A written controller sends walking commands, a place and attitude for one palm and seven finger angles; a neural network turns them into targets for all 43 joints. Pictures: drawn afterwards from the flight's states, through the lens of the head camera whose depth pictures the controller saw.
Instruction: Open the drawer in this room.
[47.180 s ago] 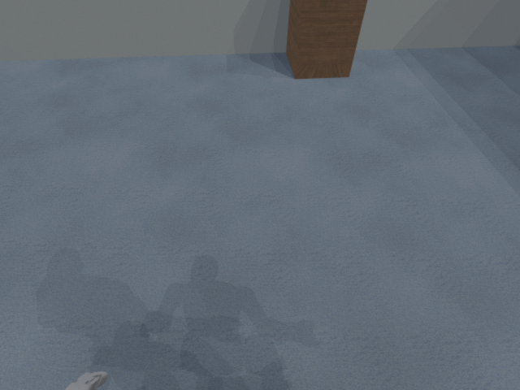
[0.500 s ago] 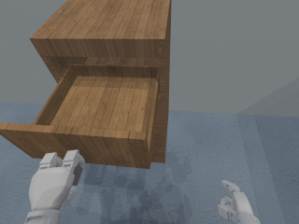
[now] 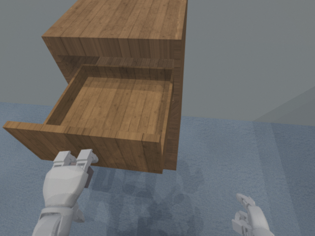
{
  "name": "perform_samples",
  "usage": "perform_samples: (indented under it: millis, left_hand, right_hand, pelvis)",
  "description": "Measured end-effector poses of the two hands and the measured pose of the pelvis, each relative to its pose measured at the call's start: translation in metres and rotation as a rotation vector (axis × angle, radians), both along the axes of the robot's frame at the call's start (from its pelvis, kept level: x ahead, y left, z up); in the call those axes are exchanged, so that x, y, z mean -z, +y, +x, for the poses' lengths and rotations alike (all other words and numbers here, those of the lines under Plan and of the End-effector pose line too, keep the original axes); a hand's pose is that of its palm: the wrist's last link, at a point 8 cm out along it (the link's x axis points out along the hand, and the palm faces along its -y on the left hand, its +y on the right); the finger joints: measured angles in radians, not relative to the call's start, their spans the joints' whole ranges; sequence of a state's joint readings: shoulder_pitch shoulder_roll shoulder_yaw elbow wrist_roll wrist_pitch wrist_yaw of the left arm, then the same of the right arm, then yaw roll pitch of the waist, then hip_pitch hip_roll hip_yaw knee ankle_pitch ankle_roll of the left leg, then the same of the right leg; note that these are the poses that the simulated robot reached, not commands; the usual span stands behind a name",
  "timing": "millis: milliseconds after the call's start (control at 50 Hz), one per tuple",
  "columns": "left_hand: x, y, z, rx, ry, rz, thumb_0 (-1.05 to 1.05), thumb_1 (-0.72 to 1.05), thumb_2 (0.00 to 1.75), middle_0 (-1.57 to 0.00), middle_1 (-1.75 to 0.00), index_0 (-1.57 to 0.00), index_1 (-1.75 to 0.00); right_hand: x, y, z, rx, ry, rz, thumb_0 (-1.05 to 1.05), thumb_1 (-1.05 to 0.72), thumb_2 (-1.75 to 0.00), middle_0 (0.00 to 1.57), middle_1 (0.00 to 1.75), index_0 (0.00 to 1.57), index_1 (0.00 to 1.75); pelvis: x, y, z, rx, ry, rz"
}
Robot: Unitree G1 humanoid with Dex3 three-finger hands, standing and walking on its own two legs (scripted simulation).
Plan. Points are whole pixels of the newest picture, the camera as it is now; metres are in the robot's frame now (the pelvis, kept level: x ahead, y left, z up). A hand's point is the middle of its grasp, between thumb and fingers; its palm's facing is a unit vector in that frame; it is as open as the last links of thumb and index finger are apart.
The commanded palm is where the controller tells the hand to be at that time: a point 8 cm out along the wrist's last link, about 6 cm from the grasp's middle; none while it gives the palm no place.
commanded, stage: lift the hand off the handle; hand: left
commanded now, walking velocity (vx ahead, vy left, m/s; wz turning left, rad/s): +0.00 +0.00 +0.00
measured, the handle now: (83, 167) +0.27 +0.23 +0.02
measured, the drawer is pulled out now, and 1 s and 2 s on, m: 0.30 0.30 0.30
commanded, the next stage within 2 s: draw the hand back to the body in 1.38 s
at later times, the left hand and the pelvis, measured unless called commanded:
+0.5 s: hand (67, 174) +0.23 +0.24 +0.07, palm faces +0.06 -0.08 -0.99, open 13.7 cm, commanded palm +0.20 +0.23 +0.13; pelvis +0.01 +0.00 +0.02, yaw +0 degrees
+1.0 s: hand (51, 157) +0.23 +0.24 +0.14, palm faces +0.11 -0.08 -0.99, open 13.8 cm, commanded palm +0.20 +0.23 +0.20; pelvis +0.01 +0.01 +0.03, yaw +0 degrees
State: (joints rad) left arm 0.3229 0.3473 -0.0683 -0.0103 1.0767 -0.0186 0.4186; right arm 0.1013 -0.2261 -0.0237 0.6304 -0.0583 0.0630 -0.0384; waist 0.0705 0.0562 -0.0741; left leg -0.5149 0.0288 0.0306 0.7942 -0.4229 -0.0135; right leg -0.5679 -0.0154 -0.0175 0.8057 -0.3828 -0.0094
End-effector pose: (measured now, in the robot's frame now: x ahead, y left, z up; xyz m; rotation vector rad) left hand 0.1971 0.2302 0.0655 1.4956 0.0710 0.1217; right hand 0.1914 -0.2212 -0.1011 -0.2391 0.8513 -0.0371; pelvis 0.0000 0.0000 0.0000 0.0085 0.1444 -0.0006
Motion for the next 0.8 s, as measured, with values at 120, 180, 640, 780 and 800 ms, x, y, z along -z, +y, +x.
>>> perform_samples:
  millis: [120, 180, 640, 780, 800]
  left_hand:
    - [-0.004, -0.001, 0.009, -0.002, -0.003, 0.002, 0.0, -0.49, 0.3, -0.32, -1.21, -0.33, -1.21]
    - [-0.009, -0.001, 0.009, -0.003, 0.005, -0.002, 0.0, -0.49, 0.3, -0.32, -1.21, -0.34, -1.22]
    - [-0.079, 0.007, 0.003, -0.008, -0.038, -0.017, 0.0, -0.49, 0.3, -0.32, -1.21, -0.33, -1.2]
    - [-0.097, 0.004, 0.007, 0.014, -0.049, -0.014, 0.0, -0.49, 0.3, -0.32, -1.21, -0.32, -1.2]
    - [-0.1, 0.004, 0.008, 0.017, -0.053, -0.012, 0.0, -0.49, 0.3, -0.32, -1.21, -0.32, -1.2]
  right_hand:
    - [0.001, 0.007, -0.002, 0.008, 0.005, 0.022, 0.01, -0.9, -0.9, 0.2, 0.3, 0.2, 0.3]
    - [-0.001, 0.008, -0.001, 0.009, 0.003, 0.025, 0.01, -0.9, -0.9, 0.2, 0.3, 0.2, 0.3]
    - [-0.035, 0.016, 0.037, -0.053, -0.085, 0.03, 0.01, -0.9, -0.9, 0.2, 0.3, 0.2, 0.3]
    - [-0.037, 0.024, 0.04, -0.075, -0.076, 0.044, 0.01, -0.9, -0.9, 0.2, 0.3, 0.2, 0.3]
    - [-0.038, 0.025, 0.04, -0.076, -0.074, 0.047, 0.01, -0.9, -0.9, 0.2, 0.3, 0.2, 0.3]
  pelvis:
    - [-0.002, 0.001, 0.001, 0.001, -0.006, 0.0]
    - [-0.004, 0.002, 0.002, 0.003, -0.013, 0.0]
    - [-0.022, 0.002, 0.011, -0.004, -0.1, -0.002]
    - [-0.026, 0.003, 0.011, -0.008, -0.117, -0.003]
    - [-0.027, 0.003, 0.011, -0.008, -0.12, -0.003]
